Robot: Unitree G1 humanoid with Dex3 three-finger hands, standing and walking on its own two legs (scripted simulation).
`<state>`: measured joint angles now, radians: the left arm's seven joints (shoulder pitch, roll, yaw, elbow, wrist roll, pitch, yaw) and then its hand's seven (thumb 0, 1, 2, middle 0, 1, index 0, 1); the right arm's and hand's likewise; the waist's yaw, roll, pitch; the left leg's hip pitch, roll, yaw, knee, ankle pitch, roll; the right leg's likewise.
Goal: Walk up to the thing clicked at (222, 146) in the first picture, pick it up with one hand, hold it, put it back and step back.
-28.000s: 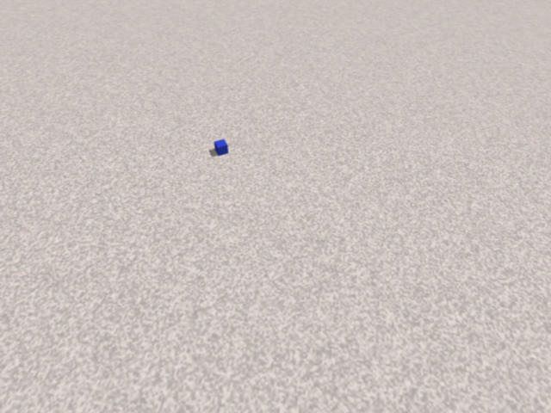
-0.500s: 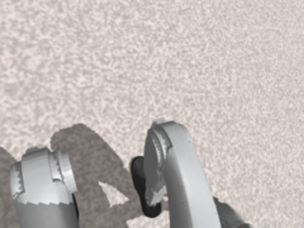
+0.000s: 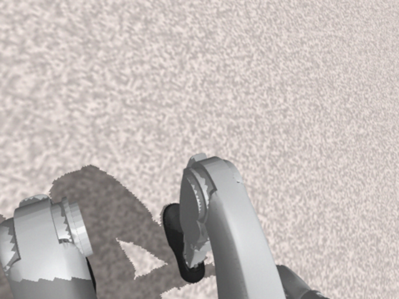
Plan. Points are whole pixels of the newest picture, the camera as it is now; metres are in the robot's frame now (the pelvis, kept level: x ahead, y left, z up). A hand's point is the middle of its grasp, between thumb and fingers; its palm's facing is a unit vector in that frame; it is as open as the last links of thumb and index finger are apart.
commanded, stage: open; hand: left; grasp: from above
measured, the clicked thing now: out of the picture +0.44 +0.33 -0.26
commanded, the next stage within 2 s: withdraw in 0.80 s
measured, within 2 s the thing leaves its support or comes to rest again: neither
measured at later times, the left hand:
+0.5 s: hand out of the picture +0.42 +0.32 -0.23, palm faces -0.47 -0.13 -0.87, open 12.9 cm
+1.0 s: hand out of the picture +0.43 +0.32 -0.23, palm faces -0.44 -0.13 -0.89, open 14.2 cm
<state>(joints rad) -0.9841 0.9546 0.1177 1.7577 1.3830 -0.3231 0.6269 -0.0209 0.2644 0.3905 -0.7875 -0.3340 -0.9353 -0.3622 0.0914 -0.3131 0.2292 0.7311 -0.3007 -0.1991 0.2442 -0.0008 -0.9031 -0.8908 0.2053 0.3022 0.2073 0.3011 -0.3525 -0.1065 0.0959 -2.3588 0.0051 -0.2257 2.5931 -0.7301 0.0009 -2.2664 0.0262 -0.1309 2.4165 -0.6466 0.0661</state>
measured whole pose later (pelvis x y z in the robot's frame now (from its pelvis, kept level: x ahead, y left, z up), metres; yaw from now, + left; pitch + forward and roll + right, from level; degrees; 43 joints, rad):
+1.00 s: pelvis +0.00 +0.00 +0.00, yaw +0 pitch +28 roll -13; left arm -0.97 0.96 0.16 1.70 1.37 -0.30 0.62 0.00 -0.53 1.03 -0.09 -0.96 -0.08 -0.97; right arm 0.08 -0.33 0.22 0.70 -0.29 -0.21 0.26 0.00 -0.90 -0.89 0.20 0.30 0.21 0.30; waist -0.35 -0.11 0.11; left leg -2.35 0.00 -0.23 2.58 -0.73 -0.01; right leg -2.27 0.03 -0.14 2.41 -0.65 0.06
